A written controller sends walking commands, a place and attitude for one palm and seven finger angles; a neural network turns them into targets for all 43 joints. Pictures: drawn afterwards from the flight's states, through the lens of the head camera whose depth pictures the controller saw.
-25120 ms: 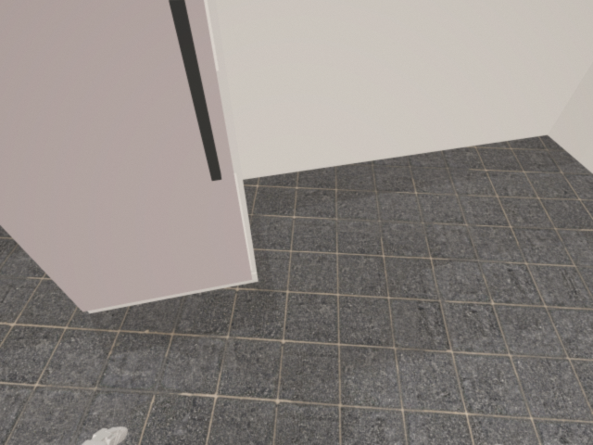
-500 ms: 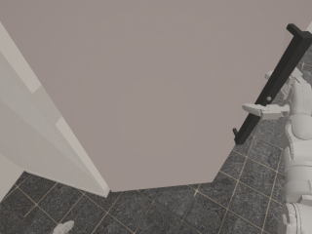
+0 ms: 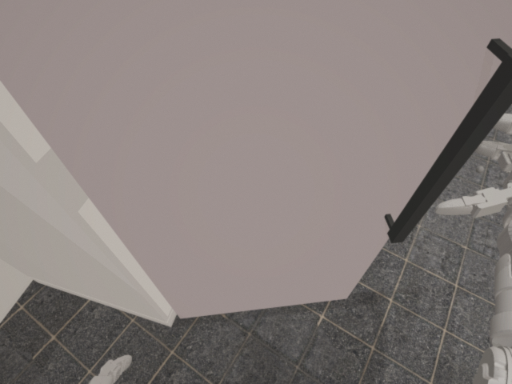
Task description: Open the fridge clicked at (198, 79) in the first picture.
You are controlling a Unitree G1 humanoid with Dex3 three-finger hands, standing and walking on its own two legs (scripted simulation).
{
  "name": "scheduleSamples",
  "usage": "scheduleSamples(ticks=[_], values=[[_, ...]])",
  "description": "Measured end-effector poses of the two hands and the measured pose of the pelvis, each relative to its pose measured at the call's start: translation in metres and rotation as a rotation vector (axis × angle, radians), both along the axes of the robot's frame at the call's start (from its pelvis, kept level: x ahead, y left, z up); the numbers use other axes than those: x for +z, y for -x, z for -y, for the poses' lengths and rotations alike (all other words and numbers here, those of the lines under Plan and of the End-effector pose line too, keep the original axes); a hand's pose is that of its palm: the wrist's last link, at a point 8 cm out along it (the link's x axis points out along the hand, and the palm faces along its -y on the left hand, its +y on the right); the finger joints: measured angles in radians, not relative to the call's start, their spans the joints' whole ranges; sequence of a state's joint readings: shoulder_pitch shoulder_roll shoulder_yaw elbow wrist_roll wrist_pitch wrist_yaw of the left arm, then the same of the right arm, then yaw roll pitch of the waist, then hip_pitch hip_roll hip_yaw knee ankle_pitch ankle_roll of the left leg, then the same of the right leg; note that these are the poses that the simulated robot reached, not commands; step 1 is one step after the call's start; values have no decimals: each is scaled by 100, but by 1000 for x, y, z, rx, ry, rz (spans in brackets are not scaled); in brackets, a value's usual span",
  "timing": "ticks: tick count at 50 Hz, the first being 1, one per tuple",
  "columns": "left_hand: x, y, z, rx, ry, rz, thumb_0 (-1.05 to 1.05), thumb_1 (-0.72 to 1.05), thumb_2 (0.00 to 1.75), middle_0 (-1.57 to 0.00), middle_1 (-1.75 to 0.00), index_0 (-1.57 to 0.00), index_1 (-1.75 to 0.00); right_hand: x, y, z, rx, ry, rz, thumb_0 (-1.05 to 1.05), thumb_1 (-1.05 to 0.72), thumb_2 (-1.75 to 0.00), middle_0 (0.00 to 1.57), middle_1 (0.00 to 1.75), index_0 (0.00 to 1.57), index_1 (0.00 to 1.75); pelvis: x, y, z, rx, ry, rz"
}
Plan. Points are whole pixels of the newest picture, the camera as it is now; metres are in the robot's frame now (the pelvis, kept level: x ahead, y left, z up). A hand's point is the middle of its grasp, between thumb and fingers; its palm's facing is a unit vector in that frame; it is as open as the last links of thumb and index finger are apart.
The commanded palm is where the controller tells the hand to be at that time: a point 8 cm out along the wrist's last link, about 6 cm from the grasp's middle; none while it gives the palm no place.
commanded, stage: slip the hand off the handle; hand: right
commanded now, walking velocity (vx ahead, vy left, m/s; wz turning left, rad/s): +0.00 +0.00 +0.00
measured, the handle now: (432, 167) +0.45 -0.23 +0.10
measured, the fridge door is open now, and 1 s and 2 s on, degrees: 67 67 67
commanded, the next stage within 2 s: draw the hand back to the body in 1.14 s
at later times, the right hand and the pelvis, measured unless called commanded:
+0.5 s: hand out of the picture +0.41 -0.32 +0.14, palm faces +0.27 +0.94 -0.19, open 14.6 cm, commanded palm +0.36 -0.36 +0.14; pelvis -0.01 -0.02 -0.01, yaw +0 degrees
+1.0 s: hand out of the picture +0.32 -0.31 +0.14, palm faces +0.27 +0.94 -0.21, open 14.6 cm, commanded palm +0.27 -0.35 +0.14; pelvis -0.02 -0.01 +0.00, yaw -1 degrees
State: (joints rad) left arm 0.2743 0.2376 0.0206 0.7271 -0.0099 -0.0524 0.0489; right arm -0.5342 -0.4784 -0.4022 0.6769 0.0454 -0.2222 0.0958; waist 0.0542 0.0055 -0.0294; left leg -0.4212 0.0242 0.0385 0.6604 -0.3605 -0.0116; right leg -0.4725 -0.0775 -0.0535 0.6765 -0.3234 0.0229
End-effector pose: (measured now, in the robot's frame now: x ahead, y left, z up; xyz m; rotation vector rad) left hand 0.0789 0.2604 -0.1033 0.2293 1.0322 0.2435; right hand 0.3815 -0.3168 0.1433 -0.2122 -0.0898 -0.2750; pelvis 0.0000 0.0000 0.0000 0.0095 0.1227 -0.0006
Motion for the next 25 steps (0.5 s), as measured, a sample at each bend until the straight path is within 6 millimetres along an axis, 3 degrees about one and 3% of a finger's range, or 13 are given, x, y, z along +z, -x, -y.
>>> scheduleSamples(ticks=[5, 10, 25], values=[[5, -11, 2, -17, -16, 26, 1, 91, 90, -20, -30, -20, -30, 4, 3, 14, 13, 29, 8, -1, 55, -20, 26, 115, 26, 115, -1, -1, 4, 1, -7, -11], [4, -9, 4, -19, -28, 13, 1, 91, 90, -20, -30, -20, -30, 2, 7, 23, 30, 6, 3, -1, 55, -20, 25, 115, 26, 115, -2, -1, 9, -7, -13, -10], [-3, 38, 12, 32, -37, -91, 1, 90, 90, -20, -30, -20, -30, 2, 2, 52, 7, -4, -1, -1, 55, -20, 25, 115, 26, 115, -5, 9, 16, -1, -20, -29]])
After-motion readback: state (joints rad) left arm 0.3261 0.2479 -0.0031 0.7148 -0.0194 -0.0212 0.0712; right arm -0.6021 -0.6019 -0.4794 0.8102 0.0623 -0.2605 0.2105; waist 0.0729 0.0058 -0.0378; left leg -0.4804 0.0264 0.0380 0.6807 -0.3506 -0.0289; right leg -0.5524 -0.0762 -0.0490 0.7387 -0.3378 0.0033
